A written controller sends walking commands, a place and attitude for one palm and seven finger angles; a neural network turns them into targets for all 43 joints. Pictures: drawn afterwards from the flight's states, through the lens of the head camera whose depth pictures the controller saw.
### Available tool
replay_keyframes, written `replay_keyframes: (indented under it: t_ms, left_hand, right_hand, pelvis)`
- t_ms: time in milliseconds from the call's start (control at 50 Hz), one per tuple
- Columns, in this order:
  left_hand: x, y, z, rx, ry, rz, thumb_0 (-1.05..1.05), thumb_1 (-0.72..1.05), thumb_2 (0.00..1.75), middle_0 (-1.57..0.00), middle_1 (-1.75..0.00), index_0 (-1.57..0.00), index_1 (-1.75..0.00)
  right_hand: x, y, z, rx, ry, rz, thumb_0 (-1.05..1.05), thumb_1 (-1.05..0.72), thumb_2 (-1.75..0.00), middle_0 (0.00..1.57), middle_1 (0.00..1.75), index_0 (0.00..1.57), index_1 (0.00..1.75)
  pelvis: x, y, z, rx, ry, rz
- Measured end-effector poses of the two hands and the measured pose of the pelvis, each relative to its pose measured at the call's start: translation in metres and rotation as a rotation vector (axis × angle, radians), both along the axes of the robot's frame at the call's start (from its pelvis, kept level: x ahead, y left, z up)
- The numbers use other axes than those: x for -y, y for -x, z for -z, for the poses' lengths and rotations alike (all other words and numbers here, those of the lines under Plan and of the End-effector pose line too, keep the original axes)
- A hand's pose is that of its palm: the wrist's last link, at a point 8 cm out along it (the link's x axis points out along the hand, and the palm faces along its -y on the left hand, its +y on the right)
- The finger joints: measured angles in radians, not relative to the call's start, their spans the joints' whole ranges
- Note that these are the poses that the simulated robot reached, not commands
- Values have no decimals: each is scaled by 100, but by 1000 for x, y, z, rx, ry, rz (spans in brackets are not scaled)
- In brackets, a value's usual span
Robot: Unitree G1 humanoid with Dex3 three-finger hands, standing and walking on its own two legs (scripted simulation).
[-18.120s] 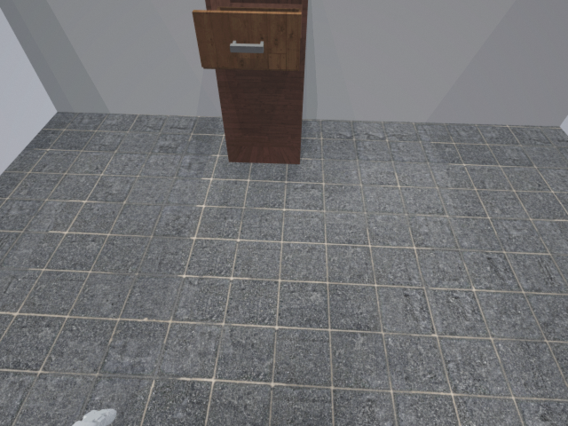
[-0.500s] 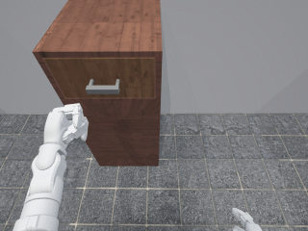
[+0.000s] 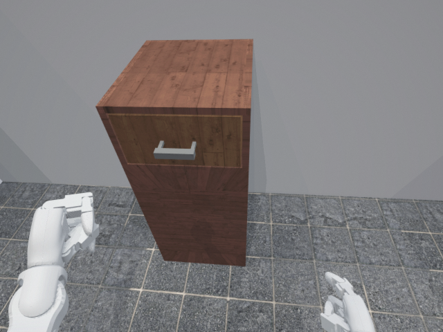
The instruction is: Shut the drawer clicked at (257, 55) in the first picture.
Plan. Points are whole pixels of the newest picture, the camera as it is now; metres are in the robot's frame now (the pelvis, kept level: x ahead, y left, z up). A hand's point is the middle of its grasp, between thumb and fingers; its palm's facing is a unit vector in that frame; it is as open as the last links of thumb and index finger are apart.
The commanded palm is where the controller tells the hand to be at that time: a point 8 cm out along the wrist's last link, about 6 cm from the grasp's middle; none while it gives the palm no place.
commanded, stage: draw the hand back to the body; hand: left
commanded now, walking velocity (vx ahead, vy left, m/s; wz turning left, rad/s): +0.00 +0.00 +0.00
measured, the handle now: (176, 149) +0.56 +0.19 +0.00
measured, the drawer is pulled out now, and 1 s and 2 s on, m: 0.00 0.00 0.00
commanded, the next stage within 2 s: step back with the hand held close in 0.40 s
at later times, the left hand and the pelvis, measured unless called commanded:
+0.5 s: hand (54, 257) +0.17 +0.24 +0.16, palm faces +0.42 -0.82 -0.39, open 3.3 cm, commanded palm +0.12 +0.28 +0.17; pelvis -0.01 +0.00 +0.00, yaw +0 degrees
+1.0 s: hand (23, 280) +0.14 +0.26 +0.15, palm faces +0.34 -0.79 -0.51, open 3.3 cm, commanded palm +0.08 +0.30 +0.17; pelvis -0.06 +0.02 -0.01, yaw -1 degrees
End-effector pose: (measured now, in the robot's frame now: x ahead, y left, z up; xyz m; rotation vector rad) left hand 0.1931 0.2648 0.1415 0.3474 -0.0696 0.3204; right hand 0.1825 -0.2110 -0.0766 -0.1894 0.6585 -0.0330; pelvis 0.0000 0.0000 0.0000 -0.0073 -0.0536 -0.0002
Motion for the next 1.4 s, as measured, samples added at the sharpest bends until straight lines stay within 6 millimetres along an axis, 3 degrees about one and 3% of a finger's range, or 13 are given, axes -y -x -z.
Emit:
replay_keyframes:
  t_ms: [300,500,660,780,1000,1140,1400]
  left_hand:
    - [-12,65,-42,82,-153,-78,2,89,90,-141,-160,-141,-160]
    - [-11,68,-32,81,-116,-82,2,89,90,-141,-160,-141,-160]
    - [-20,63,-47,137,-197,-50,2,89,90,-141,-160,-141,-160]
    - [-21,62,-32,46,-199,12,2,89,90,-141,-160,-141,-160]
    - [-36,94,-35,78,-252,12,2,89,90,-141,-160,-141,-160]
    - [-34,116,-32,121,-246,-3,2,89,90,-141,-160,-141,-160]
    - [-42,138,-38,184,-302,21,2,89,90,-141,-160,-141,-160]
  right_hand:
    - [6,15,5,12,-1,16,2,-91,-90,20,30,20,30]
    - [8,23,3,31,13,19,2,-91,-90,20,30,20,30]
    - [11,34,0,2,27,50,2,-90,-90,20,30,20,30]
    - [19,53,3,-64,56,115,2,-90,-90,20,30,20,30]
    - [8,79,4,-76,78,126,2,-91,-90,20,30,20,30]
    - [-2,90,5,-29,62,95,2,-90,-90,20,30,20,30]
    - [2,128,5,-70,119,106,2,-90,-90,20,30,20,30]
  pelvis:
    - [0,4,1,24,4,1]
    - [1,13,1,32,2,1]
    - [-2,20,0,-10,11,9]
    - [-13,29,0,-47,3,16]
    - [-22,57,6,-52,-5,12]
    - [-21,77,13,-50,4,6]
    - [-24,98,15,-69,27,-40]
